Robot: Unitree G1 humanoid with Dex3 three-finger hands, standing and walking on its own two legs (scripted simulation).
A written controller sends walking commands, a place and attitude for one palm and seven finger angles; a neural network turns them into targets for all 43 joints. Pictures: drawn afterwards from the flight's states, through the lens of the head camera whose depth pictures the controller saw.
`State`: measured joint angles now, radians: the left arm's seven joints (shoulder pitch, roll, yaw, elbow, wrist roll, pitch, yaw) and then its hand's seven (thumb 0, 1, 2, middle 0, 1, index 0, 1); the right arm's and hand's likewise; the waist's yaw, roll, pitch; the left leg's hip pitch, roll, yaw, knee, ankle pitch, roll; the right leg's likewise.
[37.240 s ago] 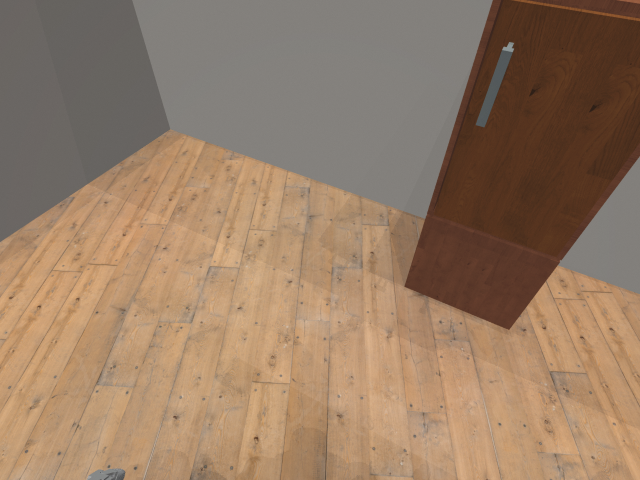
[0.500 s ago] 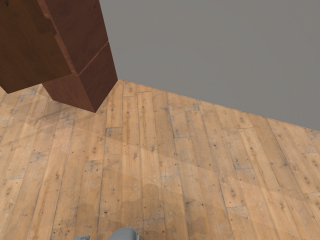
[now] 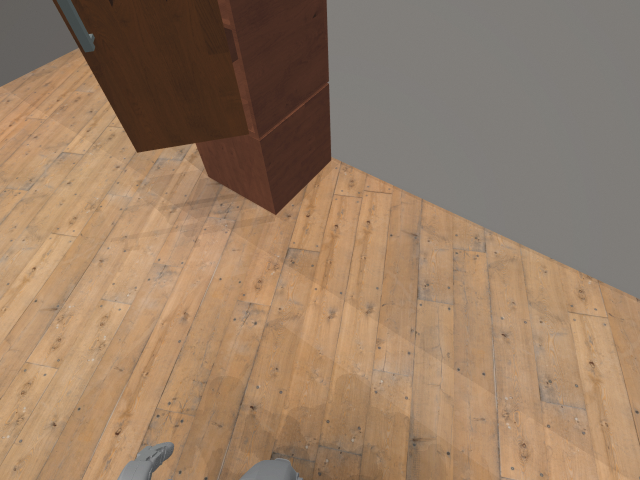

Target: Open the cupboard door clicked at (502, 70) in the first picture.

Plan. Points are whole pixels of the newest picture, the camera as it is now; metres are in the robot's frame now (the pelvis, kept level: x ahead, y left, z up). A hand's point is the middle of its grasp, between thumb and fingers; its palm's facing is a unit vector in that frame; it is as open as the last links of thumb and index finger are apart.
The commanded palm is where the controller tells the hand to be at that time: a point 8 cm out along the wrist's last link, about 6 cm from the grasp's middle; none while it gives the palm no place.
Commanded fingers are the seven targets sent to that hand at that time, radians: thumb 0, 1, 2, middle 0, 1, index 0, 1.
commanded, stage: turn to face it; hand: left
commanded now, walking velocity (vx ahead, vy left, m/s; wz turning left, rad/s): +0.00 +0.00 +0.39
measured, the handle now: (71, 8) +1.01 +0.61 +0.10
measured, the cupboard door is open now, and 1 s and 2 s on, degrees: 48 48 48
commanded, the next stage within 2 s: take the last steps up to it in 0.22 s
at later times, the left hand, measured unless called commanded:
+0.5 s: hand out of the picture +0.02 +0.22 -0.16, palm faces +0.26 -0.94 -0.22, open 7.4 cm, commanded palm none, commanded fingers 0.00 0.90 0.90 -0.20 -0.30 -0.20 -0.30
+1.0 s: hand out of the picture +0.00 +0.24 -0.18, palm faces +0.41 -0.90 -0.16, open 7.4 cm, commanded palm none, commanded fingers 0.00 0.90 0.90 -0.20 -0.30 -0.20 -0.30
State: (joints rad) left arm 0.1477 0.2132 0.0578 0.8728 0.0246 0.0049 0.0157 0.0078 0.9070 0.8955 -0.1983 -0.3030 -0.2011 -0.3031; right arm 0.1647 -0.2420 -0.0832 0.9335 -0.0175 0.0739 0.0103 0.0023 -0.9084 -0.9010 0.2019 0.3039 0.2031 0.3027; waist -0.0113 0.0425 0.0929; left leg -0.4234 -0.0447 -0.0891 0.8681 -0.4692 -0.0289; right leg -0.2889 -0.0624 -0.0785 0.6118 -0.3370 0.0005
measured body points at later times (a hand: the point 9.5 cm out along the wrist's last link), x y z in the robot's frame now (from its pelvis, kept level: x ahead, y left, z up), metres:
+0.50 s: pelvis +0.02 +0.01 +0.01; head +0.06 +0.03 +0.46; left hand +0.01 +0.27 -0.14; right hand +0.16 -0.20 -0.13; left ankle +0.00 +0.12 -0.73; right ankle +0.02 -0.12 -0.68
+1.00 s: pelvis +0.13 +0.11 -0.01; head +0.17 +0.13 +0.44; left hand -0.02 +0.29 -0.17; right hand +0.31 -0.09 -0.15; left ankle +0.16 +0.24 -0.73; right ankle +0.06 -0.10 -0.70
